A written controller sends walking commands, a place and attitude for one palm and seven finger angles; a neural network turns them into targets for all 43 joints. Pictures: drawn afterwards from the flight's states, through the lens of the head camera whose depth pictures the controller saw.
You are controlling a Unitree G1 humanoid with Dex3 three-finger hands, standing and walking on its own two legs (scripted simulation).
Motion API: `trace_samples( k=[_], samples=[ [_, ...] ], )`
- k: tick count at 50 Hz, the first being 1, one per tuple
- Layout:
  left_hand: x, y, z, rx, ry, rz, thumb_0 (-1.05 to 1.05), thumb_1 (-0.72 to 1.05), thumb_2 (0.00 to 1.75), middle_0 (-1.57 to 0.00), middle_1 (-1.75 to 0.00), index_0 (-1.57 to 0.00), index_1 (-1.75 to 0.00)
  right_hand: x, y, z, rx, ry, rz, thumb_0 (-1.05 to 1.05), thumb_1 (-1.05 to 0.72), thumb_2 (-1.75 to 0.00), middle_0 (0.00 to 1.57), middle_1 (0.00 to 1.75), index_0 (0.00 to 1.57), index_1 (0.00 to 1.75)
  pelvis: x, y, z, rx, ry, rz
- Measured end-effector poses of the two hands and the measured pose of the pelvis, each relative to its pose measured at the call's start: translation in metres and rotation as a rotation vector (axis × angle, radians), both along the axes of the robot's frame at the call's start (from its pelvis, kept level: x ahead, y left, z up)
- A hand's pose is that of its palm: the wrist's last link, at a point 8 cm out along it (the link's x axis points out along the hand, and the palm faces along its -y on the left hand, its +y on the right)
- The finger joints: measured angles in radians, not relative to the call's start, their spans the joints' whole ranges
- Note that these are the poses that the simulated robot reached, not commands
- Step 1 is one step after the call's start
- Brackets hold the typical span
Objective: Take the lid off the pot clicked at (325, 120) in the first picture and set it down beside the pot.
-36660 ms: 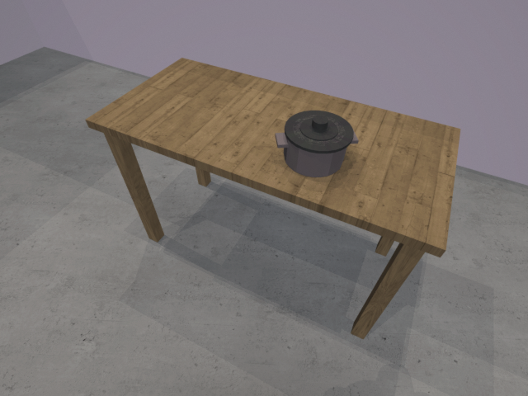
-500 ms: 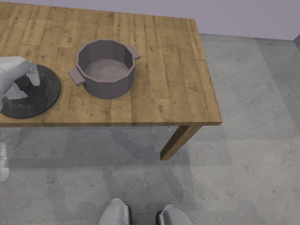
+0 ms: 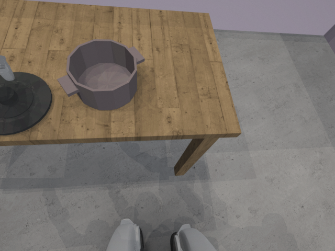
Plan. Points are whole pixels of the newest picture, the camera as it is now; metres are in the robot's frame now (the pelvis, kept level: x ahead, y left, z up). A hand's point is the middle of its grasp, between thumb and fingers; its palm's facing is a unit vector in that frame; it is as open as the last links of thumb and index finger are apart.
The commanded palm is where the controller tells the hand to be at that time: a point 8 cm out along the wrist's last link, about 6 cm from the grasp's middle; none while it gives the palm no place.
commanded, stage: open the fingers wide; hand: left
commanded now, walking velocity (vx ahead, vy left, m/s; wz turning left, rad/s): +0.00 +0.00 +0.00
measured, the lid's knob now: (6, 95) +0.49 +0.36 -0.01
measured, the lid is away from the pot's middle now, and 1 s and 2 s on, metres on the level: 0.23 0.23 0.23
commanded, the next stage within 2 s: raise the empty hand in 0.04 s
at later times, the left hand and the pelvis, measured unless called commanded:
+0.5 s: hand out of the picture +0.46 +0.38 +0.07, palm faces -0.47 -0.13 -0.88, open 10.9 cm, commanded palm +0.51 +0.36 +0.13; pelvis +0.00 +0.01 +0.01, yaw +1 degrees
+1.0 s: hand out of the picture +0.46 +0.38 +0.12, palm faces -0.44 -0.11 -0.89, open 10.9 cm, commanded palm +0.51 +0.36 +0.18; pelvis +0.01 +0.02 +0.02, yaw +1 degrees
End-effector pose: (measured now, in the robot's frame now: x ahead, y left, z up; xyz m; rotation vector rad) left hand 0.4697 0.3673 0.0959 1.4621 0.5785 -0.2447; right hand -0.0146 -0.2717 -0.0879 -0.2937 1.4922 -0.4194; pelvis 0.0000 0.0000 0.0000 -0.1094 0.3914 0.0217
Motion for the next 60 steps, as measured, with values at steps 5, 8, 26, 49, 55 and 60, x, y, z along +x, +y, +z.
trace_samples(
  k=[5,8,26,49,55,60],
  samples=[
    [-0.003,0.001,-0.001,0.008,-0.003,-0.002,0.0,0.07,0.5,-0.32,-0.95,-0.32,-0.95,0.005,-0.002,-0.001,0.001,-0.001,0.009,0.0,-0.9,-0.9,0.21,0.3,0.2,0.3,-0.001,-0.001,0.0,-0.001,0.002,0.004],
    [-0.004,0.001,-0.002,-0.002,-0.001,0.004,0.0,0.08,0.48,-0.31,-0.96,-0.31,-0.96,0.009,-0.003,-0.001,0.001,-0.01,0.015,0.0,-0.9,-0.9,0.21,0.3,0.2,0.3,-0.001,-0.001,0.0,-0.001,-0.001,0.005],
    [-0.001,0.011,0.029,-0.004,-0.03,0.02,0.0,0.09,0.45,-0.31,-0.98,-0.31,-0.98,0.02,0.004,0.007,0.002,-0.049,0.017,0.0,-0.9,-0.9,0.21,0.3,0.2,0.3,0.004,0.007,0.008,-0.001,-0.028,0.01],
    [-0.004,0.011,0.077,0.003,-0.066,0.003,0.0,0.09,0.45,-0.31,-0.98,-0.31,-0.98,0.02,0.018,0.018,0.028,-0.087,0.02,0.0,-0.9,-0.9,0.21,0.3,0.2,0.3,0.006,0.022,0.024,0.011,-0.088,0.014],
    [-0.002,0.009,0.09,0.004,-0.087,-0.004,0.0,0.09,0.45,-0.31,-0.98,-0.31,-0.98,0.023,0.018,0.022,0.022,-0.109,0.026,0.0,-0.9,-0.9,0.21,0.3,0.2,0.3,0.007,0.025,0.027,0.014,-0.101,0.015],
    [-0.001,0.01,0.099,0.004,-0.093,0.009,0.0,0.09,0.45,-0.31,-0.98,-0.31,-0.98,0.025,0.018,0.025,0.021,-0.127,0.028,0.0,-0.9,-0.9,0.21,0.3,0.2,0.3,0.008,0.026,0.03,0.017,-0.111,0.012]
  ],
)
